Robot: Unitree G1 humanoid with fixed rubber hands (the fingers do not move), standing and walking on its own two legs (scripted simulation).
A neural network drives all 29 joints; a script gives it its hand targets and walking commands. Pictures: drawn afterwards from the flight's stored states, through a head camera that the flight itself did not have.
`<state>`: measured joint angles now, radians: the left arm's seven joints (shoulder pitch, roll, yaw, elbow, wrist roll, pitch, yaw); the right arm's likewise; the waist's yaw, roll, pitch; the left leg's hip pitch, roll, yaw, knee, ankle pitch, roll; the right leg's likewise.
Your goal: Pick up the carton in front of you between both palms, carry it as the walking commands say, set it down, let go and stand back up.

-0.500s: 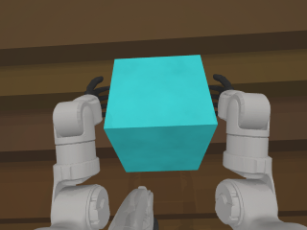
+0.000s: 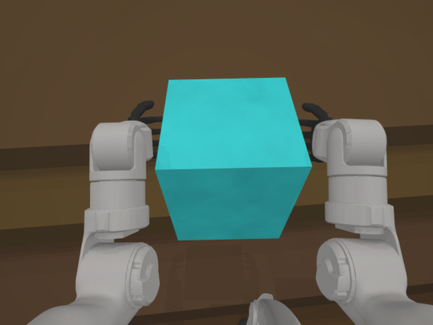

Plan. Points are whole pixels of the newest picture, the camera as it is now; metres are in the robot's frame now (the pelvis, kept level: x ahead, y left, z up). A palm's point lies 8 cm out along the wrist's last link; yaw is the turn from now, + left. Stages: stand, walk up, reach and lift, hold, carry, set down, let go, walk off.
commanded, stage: carry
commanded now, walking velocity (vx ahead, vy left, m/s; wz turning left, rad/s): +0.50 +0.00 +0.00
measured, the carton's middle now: (227, 164) +0.40 +0.00 +0.10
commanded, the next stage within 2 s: none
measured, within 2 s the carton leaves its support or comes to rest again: neither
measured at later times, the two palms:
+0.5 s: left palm (118, 16) +0.58 +0.21 +0.30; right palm (274, 24) +0.61 -0.08 +0.29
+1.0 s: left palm out of the picture +0.85 +0.26 +0.43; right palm out of the picture +0.85 -0.03 +0.43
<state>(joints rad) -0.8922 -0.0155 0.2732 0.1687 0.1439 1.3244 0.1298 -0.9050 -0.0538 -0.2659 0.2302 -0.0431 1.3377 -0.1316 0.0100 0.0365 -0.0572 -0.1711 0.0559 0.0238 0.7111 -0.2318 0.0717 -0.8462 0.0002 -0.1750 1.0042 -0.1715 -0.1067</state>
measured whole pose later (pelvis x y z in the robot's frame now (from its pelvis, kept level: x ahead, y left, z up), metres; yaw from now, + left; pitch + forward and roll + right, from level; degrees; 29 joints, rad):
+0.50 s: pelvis +0.24 +0.04 +0.11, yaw +5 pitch +3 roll +1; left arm -0.90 0.00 0.26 0.36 0.12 1.35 0.14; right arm -0.87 -0.03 -0.26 0.31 -0.12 1.40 -0.13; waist 0.03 0.03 -0.14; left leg -1.19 0.17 0.07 1.59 -0.37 0.09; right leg -0.08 -0.08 -0.12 0.30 -0.27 -0.03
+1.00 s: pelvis +0.47 +0.09 +0.23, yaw +4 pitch +3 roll +1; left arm -0.97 0.06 0.28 0.19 0.11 1.42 0.15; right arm -0.91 0.05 -0.26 0.16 -0.13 1.41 -0.17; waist -0.06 -0.07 -0.06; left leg -0.27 0.05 0.15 0.47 -0.26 0.03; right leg -1.17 -0.10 -0.03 1.93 -0.40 -0.08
